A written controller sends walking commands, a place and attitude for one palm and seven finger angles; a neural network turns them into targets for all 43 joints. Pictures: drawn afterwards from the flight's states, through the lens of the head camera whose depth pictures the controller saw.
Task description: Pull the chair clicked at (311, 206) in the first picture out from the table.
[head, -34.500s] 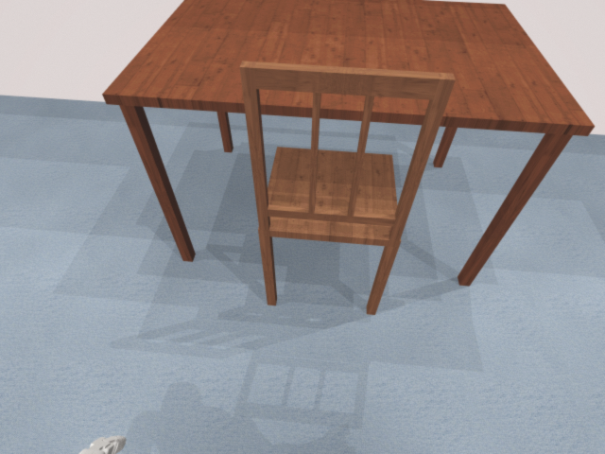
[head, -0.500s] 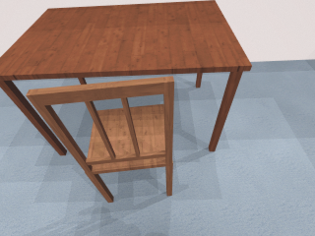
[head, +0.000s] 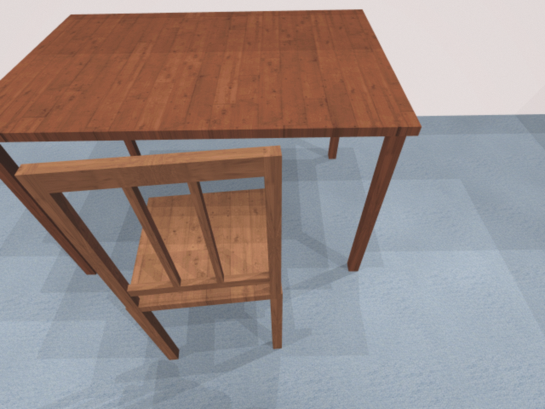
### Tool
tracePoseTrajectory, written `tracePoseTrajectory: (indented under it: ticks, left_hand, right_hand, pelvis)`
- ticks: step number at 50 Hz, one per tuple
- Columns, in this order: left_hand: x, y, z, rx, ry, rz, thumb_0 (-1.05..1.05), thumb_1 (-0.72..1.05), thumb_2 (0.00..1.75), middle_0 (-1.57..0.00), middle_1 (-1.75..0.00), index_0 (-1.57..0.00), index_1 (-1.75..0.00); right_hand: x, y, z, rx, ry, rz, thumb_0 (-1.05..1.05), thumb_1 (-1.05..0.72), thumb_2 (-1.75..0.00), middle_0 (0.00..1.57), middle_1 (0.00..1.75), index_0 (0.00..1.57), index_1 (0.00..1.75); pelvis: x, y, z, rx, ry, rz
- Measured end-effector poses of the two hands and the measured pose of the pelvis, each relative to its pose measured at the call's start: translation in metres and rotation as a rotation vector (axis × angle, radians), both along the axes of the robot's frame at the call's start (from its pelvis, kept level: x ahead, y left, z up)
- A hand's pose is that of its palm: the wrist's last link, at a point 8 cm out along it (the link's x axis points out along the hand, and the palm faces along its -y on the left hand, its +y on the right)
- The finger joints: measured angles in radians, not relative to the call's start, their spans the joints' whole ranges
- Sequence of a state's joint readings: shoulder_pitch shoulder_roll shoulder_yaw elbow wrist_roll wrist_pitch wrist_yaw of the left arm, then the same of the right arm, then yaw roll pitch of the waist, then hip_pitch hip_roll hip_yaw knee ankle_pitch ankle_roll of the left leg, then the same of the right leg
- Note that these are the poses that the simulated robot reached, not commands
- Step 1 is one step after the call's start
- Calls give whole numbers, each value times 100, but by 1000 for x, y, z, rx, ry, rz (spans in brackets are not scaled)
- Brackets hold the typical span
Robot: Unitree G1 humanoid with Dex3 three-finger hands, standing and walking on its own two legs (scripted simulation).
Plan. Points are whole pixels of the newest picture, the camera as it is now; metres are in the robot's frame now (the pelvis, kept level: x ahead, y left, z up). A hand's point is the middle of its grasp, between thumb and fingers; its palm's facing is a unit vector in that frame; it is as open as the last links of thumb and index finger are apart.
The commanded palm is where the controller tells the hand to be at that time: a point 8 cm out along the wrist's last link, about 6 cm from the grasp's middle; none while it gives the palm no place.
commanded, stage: look again from close up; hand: left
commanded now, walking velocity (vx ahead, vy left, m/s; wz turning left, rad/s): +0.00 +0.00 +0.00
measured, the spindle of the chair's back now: (157, 242) +0.42 +0.26 -0.07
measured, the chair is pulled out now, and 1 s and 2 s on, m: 0.17 0.17 0.17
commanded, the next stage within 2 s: raise the hand toward the chair's back in 0.30 s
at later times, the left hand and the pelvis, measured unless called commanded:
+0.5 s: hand out of the picture +0.07 +0.19 -0.12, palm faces +0.19 -0.95 -0.25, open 7.3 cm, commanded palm +0.10 +0.22 -0.07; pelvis -0.01 -0.01 +0.00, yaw +0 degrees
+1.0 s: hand (138, 404) +0.14 +0.20 -0.05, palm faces +0.25 -0.97 -0.06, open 10.8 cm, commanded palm +0.12 +0.24 -0.06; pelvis -0.05 +0.00 -0.12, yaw +3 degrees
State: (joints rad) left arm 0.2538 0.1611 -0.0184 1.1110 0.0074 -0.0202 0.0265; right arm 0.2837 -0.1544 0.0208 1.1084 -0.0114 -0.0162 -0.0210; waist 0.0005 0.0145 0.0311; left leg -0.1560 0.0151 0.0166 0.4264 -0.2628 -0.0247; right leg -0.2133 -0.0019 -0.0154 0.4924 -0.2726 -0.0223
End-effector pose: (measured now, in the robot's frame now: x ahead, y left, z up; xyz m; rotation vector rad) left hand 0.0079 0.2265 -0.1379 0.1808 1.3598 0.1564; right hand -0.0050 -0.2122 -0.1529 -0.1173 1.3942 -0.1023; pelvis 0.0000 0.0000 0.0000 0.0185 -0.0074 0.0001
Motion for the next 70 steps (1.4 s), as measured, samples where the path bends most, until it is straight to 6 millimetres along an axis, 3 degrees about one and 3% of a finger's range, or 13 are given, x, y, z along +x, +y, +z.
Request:
tracePoseTrajectory:
  ticks: [21, 23, 27, 31, 34, 39, 43, 46, 51, 55, 61, 66, 70]
  left_hand:
    - [-18, -18, -1, -20, 32, 18, 1, 92, 90, -20, -30, -20, -30]
    - [3, -6, 15, 11, -104, 92, 3, 94, 90, -20, -30, -21, -30]
    - [79, 9, 72, 92, -560, 103, 4, 92, 89, -20, -29, -20, -30]
    - [152, -1, 111, 54, -999, 32, 3, 85, 86, -18, -28, -19, -29]
    - [175, -16, 118, -61, -1270, 20, 2, 79, 84, -18, -27, -19, -28]
    - [145, -24, 84, -138, -1401, -24, 1, 67, 79, -17, -26, -18, -26]
    - [102, -6, 47, -67, -1210, -4, 1, 57, 76, -17, -24, -18, -25]
    - [85, 13, 51, 11, -1196, 39, 1, 49, 73, -16, -23, -17, -24]
    - [107, 22, 92, 40, -1460, -21, 1, 38, 68, -14, -21, -15, -22]
    - [139, 7, 88, -98, -1437, -115, 1, 28, 64, -13, -20, -14, -21]
    - [146, 12, 60, -130, -1127, -73, 0, 15, 58, -12, -18, -13, -19]
    - [139, 39, 95, 34, -1310, 16, 0, 3, 53, -11, -16, -12, -17]
    - [143, 37, 105, 32, -1433, -29, 0, -6, 49, -10, -14, -10, -15]
  right_hand:
    - [-3, -7, 0, 6, 14, 3, 0, -91, -90, 20, 30, 19, 30]
    - [4, -14, 4, -27, -70, 0, 1, -91, -90, 20, 30, 20, 30]
    - [35, -38, 15, -103, -308, -1, 2, -92, -90, 20, 30, 20, 30]
    - [80, -61, 27, -169, -537, 43, 2, -91, -90, 20, 30, 20, 30]
    - [115, -70, 35, -194, -676, 90, 2, -91, -90, 20, 30, 20, 30]
    - [167, -63, 30, -189, -816, 174, 1, -91, -90, 19, 30, 19, 30]
    - [199, -35, 14, -135, -863, 231, 1, -91, -90, 19, 30, 19, 30]
    - [212, -6, -3, -83, -876, 279, 1, -90, -90, 19, 30, 19, 30]
    - [206, 36, -37, 8, -839, 328, 1, -90, -90, 20, 30, 20, 30]
    - [183, 48, -56, 42, -757, 268, 1, -90, -90, 20, 30, 20, 30]
    - [144, 30, -51, -18, -635, 140, 1, -90, -90, 20, 30, 20, 30]
    - [130, 5, -40, -96, -609, 158, 1, -90, -90, 20, 30, 20, 30]
    - [134, -10, -37, -137, -622, 188, 1, -90, -90, 20, 30, 20, 30]
  pelvis:
    - [1, -10, 1, -1, -14, 5]
    - [-3, -10, -1, -3, -13, 3]
    - [-13, -8, -5, -4, 6, 17]
    - [-25, -8, -22, 2, 99, 31]
    - [-31, -9, -42, 10, 171, 16]
    - [-35, -8, -82, 14, 238, 8]
    - [-39, -5, -103, -4, 258, 27]
    - [-42, -2, -112, -29, 276, 43]
    - [-49, 4, -124, -63, 309, 62]
    - [-51, 9, -126, -64, 326, 53]
    - [-44, 15, -111, -49, 317, 30]
    - [-38, 16, -106, -53, 310, 31]
    - [-39, 17, -110, -62, 312, 39]
